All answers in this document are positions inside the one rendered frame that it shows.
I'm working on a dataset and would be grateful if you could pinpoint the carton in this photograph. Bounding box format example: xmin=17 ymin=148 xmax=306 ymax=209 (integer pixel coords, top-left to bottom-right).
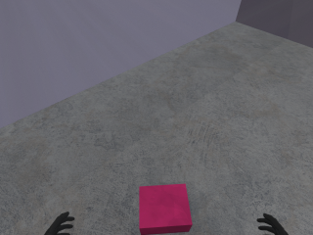
xmin=139 ymin=183 xmax=193 ymax=235

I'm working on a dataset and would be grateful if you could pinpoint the robot left hand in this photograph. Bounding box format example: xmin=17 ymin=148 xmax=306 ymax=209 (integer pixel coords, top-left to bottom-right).
xmin=44 ymin=211 xmax=75 ymax=235

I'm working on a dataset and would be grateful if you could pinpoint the robot right hand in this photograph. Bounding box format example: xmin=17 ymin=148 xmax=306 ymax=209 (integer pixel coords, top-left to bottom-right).
xmin=257 ymin=213 xmax=289 ymax=235

